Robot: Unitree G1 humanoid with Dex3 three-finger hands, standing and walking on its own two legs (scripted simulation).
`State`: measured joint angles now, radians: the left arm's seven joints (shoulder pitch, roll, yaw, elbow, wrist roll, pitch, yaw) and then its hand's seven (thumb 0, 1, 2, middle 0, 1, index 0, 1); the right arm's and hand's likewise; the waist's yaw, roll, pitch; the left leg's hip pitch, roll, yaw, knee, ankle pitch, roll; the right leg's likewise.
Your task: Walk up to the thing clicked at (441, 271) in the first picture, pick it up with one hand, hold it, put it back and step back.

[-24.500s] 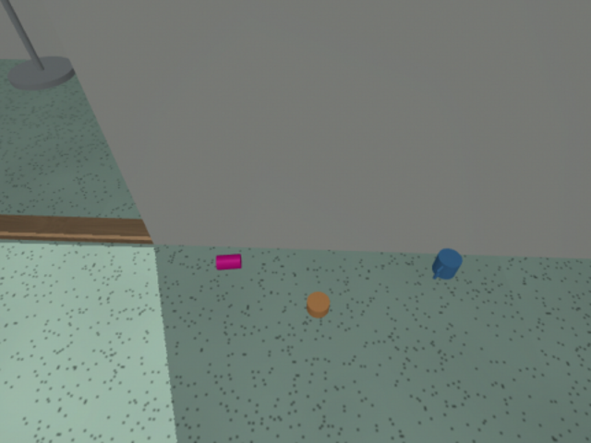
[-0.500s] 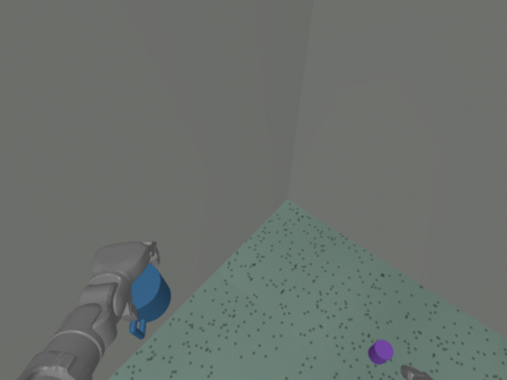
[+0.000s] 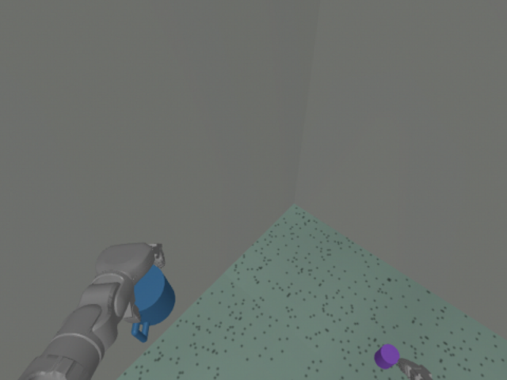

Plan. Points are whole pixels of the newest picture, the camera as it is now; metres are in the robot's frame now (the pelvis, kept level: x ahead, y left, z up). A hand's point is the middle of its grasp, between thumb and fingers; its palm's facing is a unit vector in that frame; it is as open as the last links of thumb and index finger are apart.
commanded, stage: hold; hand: left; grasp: from above
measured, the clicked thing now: (145, 303) +0.29 +0.22 -0.12
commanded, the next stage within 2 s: crouch in 1.04 s
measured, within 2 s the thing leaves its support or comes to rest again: neither
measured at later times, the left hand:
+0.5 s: hand (131, 286) +0.29 +0.22 -0.04, palm faces -0.45 -0.06 -0.89, open 11.4 cm
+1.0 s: hand (132, 286) +0.29 +0.22 -0.04, palm faces -0.46 -0.05 -0.88, open 11.4 cm
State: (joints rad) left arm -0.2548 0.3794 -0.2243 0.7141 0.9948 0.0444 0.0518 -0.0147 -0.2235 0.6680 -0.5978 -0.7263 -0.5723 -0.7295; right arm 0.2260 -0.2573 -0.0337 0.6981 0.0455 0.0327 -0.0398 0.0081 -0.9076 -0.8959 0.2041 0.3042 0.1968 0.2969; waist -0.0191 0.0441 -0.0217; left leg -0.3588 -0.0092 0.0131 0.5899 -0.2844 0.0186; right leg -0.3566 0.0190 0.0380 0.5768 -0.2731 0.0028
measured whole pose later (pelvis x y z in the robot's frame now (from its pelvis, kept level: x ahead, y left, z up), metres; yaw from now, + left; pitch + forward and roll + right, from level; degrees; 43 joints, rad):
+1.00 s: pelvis +0.00 +0.00 +0.01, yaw +0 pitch +1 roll +0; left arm -0.23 0.39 -0.22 0.64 1.01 0.01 0.00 -0.01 -0.23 0.71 -0.56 -0.76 -0.54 -0.75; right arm 0.19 -0.26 -0.03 0.69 0.05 0.06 -0.05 0.01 -0.91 -0.90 0.20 0.30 0.20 0.30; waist 0.00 0.04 0.01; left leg -0.28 -0.01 0.00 0.50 -0.25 0.01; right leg -0.27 0.02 0.03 0.49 -0.24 0.00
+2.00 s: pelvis -0.06 +0.00 -0.20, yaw +0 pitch +32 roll -3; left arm -0.69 0.45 -0.04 1.23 1.17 -0.05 0.38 -0.01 -0.21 0.78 -0.46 -0.85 -0.45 -0.84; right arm 0.25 -0.25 -0.05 0.75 -0.05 -0.01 -0.02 0.01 -0.90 -0.89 0.20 0.30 0.20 0.30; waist -0.15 0.04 -0.19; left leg -1.62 -0.01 -0.02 1.63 -0.59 0.03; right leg -1.59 0.02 -0.01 1.60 -0.58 0.01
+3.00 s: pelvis -0.07 -0.01 -0.39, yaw -4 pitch +37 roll -6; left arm -0.86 0.65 0.13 1.41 1.27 -0.20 0.45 -0.01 -0.22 0.71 -0.53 -0.79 -0.52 -0.79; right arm 0.17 -0.25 0.01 0.77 -0.14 -0.08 0.13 0.00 -0.91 -0.90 0.21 0.30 0.20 0.30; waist -0.22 0.00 -0.10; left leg -2.22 -0.01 -0.07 2.26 -0.69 0.01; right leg -2.17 0.03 -0.09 2.19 -0.68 -0.01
